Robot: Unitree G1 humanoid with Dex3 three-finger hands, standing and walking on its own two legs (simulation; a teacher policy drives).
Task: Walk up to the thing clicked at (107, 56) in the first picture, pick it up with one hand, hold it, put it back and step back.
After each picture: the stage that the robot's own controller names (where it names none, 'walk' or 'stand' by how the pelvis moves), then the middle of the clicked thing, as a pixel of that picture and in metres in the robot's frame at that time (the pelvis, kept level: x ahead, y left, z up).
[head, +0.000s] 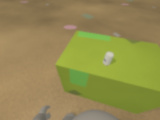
stand; (108, 58) +0.58 -0.14 -0.03
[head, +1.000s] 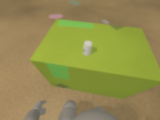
walk; (87, 48) +0.57 +0.07 +0.00
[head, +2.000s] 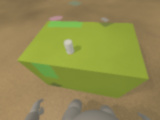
walk; (69, 47) +0.56 +0.23 +0.01
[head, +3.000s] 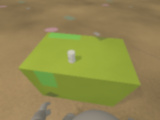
stand; (71, 56) +0.56 +0.19 -0.03
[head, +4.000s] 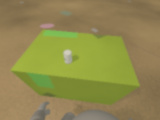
stand; (68, 57) +0.52 +0.21 -0.03
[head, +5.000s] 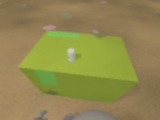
stand; (71, 55) +0.57 +0.20 -0.04
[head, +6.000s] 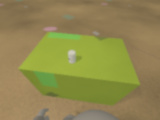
stand; (72, 57) +0.56 +0.19 -0.04
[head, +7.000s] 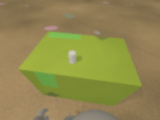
stand; (72, 57) +0.54 +0.18 -0.04
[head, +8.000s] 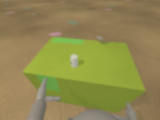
rise first; (74, 61) +0.53 +0.19 -0.03
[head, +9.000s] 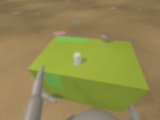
go down; (77, 59) +0.55 +0.17 -0.03
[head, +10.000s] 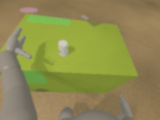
go down; (63, 48) +0.53 +0.17 +0.01
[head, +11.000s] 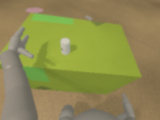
approach; (65, 46) +0.54 +0.17 +0.03
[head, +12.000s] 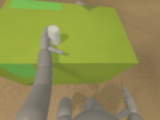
close; (54, 36) +0.57 +0.19 +0.06
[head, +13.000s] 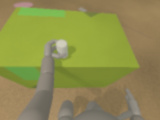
lift; (62, 49) +0.48 +0.15 +0.05
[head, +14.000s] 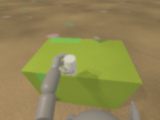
lift; (70, 65) +0.31 +0.13 +0.17
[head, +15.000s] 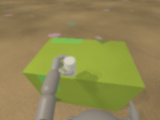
hold; (70, 67) +0.31 +0.13 +0.15
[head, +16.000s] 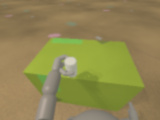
hold; (71, 67) +0.31 +0.13 +0.15
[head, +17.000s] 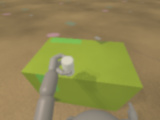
hold; (68, 66) +0.31 +0.15 +0.16
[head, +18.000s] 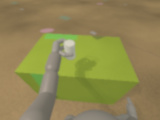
crouch; (69, 50) +0.42 +0.14 +0.17
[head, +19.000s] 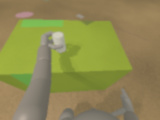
lower; (59, 42) +0.51 +0.15 +0.11
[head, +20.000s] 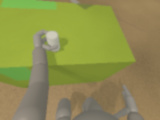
lower; (53, 42) +0.52 +0.17 +0.06
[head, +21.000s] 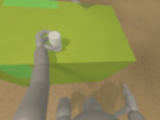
lower; (55, 42) +0.52 +0.16 +0.06
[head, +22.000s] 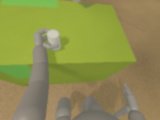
lower; (54, 40) +0.52 +0.17 +0.06
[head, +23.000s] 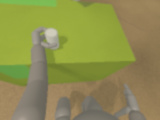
rest; (52, 39) +0.53 +0.17 +0.06
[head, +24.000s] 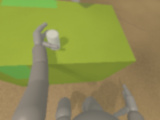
open; (53, 40) +0.53 +0.17 +0.06
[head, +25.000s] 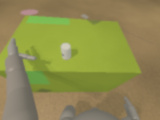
sink last; (66, 51) +0.50 +0.15 +0.03
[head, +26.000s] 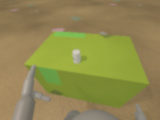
stand; (76, 56) +0.53 +0.17 +0.01
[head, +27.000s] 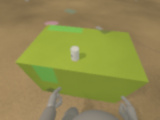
stand; (75, 53) +0.52 +0.16 +0.02
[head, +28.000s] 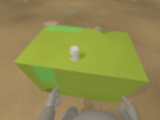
stand; (74, 53) +0.52 +0.16 +0.03
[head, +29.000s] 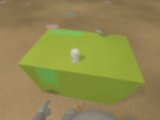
stand; (75, 56) +0.53 +0.16 +0.00
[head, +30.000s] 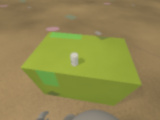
stand; (74, 59) +0.53 +0.16 -0.04
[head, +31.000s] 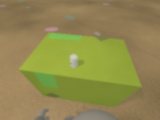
stand; (73, 61) +0.51 +0.16 -0.04
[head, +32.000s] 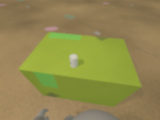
stand; (73, 61) +0.51 +0.16 -0.04
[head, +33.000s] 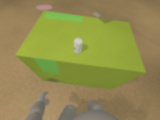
walk; (77, 46) +0.56 +0.12 -0.02
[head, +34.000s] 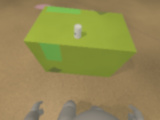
walk; (77, 31) +0.74 +0.18 -0.02
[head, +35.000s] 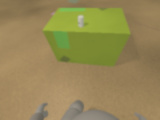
walk; (80, 21) +1.04 +0.22 -0.02
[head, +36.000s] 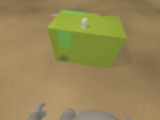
stand; (84, 23) +1.13 +0.16 -0.02
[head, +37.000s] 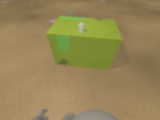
stand; (81, 27) +1.14 +0.17 -0.04
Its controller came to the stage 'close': yes
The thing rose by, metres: 0.21
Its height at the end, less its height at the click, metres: +0.00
